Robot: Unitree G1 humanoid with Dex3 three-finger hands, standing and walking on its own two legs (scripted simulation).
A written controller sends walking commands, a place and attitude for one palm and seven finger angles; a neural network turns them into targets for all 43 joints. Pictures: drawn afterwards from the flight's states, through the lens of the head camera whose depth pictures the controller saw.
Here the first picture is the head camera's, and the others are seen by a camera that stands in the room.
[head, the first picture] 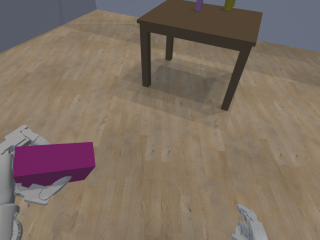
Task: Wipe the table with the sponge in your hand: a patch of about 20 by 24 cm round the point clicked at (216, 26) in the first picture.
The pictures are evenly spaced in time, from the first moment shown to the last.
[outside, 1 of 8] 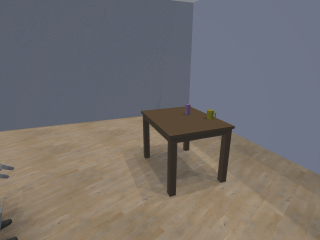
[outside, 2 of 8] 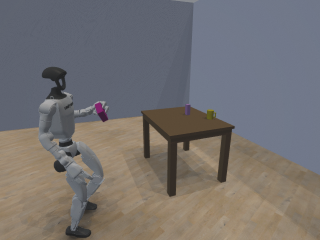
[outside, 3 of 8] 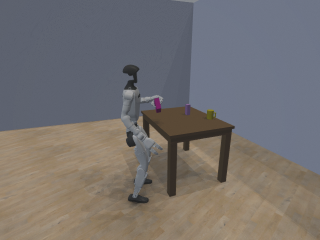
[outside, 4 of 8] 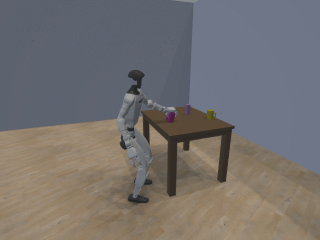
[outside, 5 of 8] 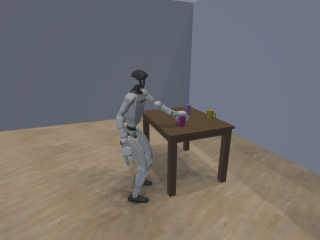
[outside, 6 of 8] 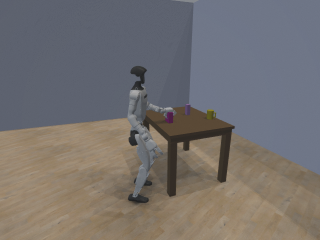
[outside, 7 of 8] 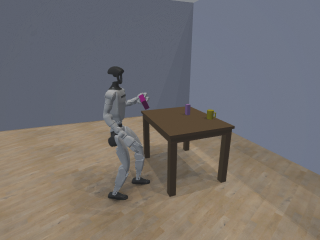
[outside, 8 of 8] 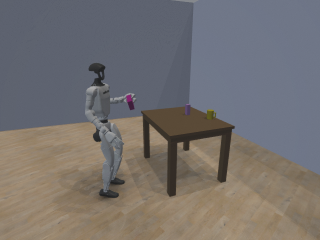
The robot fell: no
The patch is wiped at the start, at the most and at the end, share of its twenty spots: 0.00 1.00 1.00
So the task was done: yes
